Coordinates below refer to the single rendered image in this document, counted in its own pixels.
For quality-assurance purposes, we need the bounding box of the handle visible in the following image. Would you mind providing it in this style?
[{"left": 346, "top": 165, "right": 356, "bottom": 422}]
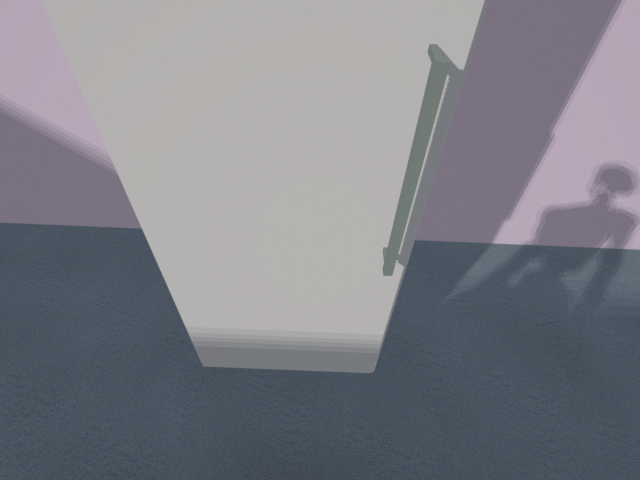
[{"left": 383, "top": 44, "right": 451, "bottom": 276}]

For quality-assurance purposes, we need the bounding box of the fridge door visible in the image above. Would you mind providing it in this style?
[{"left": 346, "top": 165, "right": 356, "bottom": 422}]
[{"left": 41, "top": 0, "right": 485, "bottom": 373}]

